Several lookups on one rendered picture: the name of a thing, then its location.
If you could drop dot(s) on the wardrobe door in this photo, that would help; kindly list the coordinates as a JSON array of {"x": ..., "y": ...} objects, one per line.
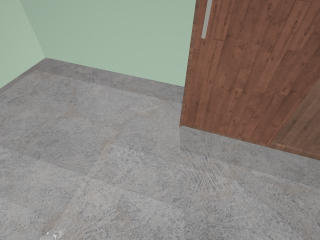
[
  {"x": 255, "y": 66},
  {"x": 302, "y": 130}
]

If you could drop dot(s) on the robot left hand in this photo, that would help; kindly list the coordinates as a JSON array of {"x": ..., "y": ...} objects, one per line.
[{"x": 54, "y": 234}]

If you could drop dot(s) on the handle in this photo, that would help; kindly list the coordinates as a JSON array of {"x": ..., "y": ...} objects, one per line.
[{"x": 206, "y": 19}]

